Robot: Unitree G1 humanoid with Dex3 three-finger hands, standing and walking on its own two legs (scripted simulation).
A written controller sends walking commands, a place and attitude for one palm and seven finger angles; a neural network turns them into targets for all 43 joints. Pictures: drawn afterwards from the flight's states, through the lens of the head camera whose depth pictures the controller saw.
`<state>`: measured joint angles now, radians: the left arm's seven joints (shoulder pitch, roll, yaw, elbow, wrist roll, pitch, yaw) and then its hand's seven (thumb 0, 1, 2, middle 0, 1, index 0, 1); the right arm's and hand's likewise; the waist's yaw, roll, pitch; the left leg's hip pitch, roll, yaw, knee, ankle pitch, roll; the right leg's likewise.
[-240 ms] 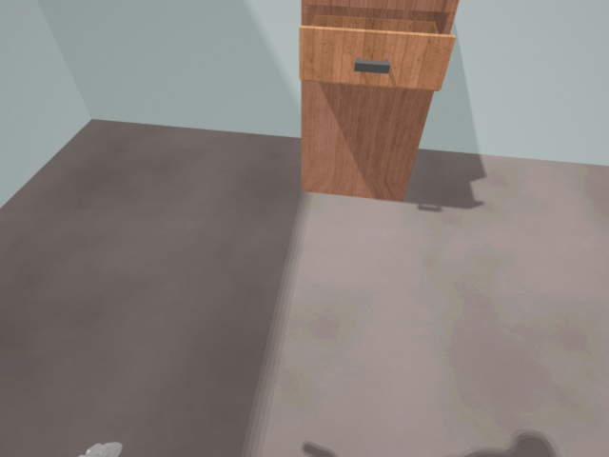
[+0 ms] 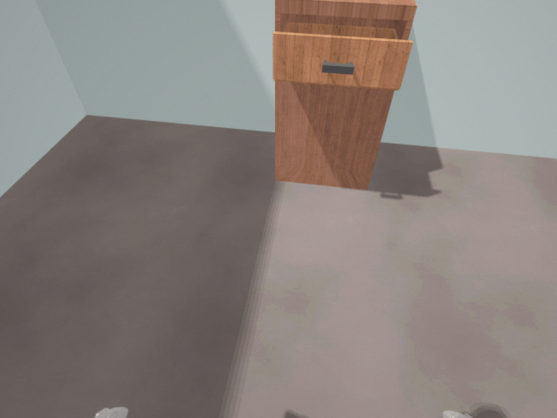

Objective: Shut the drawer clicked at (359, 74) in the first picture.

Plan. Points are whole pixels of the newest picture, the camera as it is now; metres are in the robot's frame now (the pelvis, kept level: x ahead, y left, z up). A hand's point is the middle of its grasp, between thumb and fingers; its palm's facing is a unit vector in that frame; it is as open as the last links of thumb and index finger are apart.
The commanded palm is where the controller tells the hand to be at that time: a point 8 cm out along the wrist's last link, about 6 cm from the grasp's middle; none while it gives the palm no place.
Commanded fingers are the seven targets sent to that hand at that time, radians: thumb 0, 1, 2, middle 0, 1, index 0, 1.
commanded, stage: stand and wait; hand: left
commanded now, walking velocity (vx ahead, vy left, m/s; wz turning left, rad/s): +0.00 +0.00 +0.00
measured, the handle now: (338, 65) +1.20 -0.13 -0.01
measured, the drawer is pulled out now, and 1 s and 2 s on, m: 0.21 0.21 0.21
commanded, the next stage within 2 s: look at it before walking up in 0.58 s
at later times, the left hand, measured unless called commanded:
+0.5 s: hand out of the picture +0.05 +0.24 -0.15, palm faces -0.03 -0.94 -0.34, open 7.4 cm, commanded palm none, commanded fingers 0.00 0.90 0.90 -0.20 -0.30 -0.20 -0.30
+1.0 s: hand out of the picture +0.06 +0.24 -0.15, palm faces -0.03 -0.95 -0.32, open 7.4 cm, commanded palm none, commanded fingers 0.00 0.90 0.90 -0.20 -0.30 -0.20 -0.30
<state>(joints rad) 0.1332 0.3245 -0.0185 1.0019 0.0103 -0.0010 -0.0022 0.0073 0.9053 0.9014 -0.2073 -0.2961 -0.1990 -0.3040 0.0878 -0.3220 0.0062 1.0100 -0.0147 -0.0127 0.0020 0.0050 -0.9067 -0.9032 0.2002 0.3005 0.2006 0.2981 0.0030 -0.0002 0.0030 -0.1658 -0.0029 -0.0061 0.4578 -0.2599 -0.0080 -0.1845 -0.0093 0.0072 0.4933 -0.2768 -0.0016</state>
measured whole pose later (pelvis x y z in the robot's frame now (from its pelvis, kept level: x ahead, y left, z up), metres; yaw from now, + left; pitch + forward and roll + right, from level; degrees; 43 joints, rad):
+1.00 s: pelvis -0.01 +0.00 +0.01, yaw +0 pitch -2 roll +0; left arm 0.14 0.34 -0.01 1.08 0.01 0.00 -0.01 0.01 0.91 0.90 -0.21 -0.30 -0.20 -0.30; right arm 0.13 -0.33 0.00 1.11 -0.01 -0.02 0.00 0.00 -0.91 -0.90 0.20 0.30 0.20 0.30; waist 0.00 -0.01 0.02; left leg -0.15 0.01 -0.01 0.38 -0.20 -0.02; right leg -0.16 0.00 0.00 0.41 -0.21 -0.01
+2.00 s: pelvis +0.15 -0.05 +0.00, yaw -18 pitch +1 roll +0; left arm 0.46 0.14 0.03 1.05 0.03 -0.06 0.01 0.01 0.91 0.90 -0.21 -0.30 -0.20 -0.30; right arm 0.09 -0.18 -0.05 0.94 -0.02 -0.02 0.03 0.01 -0.91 -0.90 0.20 0.30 0.20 0.30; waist 0.05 0.01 0.05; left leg -0.66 0.11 0.05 0.95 -0.17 -0.06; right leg -0.02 0.07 0.08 0.33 -0.33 -0.07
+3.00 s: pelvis +0.50 -0.21 +0.00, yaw -48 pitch +0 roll -2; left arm 0.21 0.20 0.05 0.99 0.02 -0.04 0.01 0.00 0.92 0.90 -0.21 -0.30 -0.20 -0.30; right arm 0.17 -0.17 -0.04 0.95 -0.02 -0.02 -0.01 0.00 -0.91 -0.90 0.19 0.30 0.19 0.30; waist -0.04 0.02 0.05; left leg -0.57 0.15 0.04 0.97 -0.28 -0.07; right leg -0.23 0.07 -0.07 0.47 -0.24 -0.07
